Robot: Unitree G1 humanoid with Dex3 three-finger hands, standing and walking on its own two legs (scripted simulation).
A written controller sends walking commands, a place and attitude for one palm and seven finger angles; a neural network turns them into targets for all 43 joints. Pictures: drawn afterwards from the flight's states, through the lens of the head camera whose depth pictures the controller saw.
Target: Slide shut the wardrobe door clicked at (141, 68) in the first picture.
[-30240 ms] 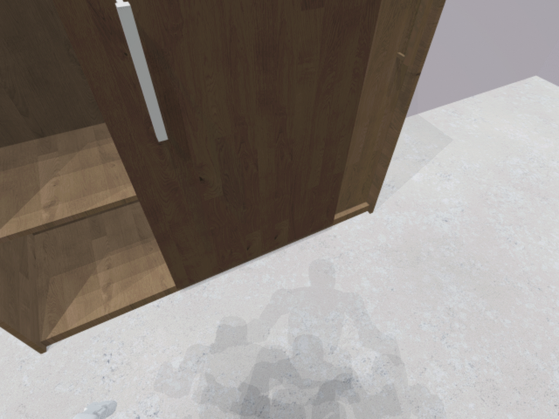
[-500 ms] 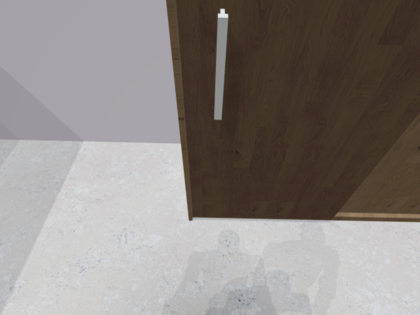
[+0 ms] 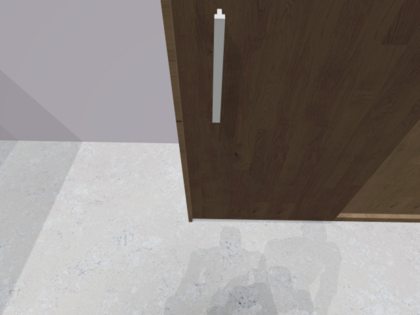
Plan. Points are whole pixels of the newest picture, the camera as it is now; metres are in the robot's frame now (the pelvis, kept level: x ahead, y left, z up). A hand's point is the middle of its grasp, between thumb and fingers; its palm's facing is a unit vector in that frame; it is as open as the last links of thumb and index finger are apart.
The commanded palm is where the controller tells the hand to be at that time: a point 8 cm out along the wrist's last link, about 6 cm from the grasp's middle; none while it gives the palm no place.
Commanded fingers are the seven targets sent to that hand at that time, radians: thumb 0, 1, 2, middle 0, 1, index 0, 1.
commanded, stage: look to check the result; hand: right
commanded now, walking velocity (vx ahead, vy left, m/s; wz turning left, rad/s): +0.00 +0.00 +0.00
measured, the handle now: (217, 72) +0.63 +0.02 +0.13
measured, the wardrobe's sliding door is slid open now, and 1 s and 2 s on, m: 0.00 0.00 0.00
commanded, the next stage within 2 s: stand and wait in 0.08 s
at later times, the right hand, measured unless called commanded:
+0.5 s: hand out of the picture +0.01 -0.17 -0.18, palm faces +0.04 +0.99 -0.16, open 7.4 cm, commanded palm none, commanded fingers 0.00 -0.90 -0.90 0.20 0.30 0.20 0.30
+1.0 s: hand out of the picture +0.00 -0.17 -0.18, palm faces +0.04 +0.99 -0.16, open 7.4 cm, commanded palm none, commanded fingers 0.00 -0.90 -0.90 0.20 0.30 0.20 0.30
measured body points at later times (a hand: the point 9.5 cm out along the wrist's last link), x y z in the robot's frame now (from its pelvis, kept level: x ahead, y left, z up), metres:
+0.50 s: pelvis +0.01 -0.01 +0.00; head +0.04 -0.01 +0.45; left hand +0.00 +0.20 -0.16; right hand +0.01 -0.22 -0.17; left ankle -0.03 +0.12 -0.74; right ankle -0.01 -0.07 -0.74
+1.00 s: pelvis +0.01 -0.01 +0.00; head +0.04 -0.02 +0.45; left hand +0.00 +0.20 -0.16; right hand +0.00 -0.22 -0.17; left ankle -0.03 +0.12 -0.74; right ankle -0.01 -0.07 -0.74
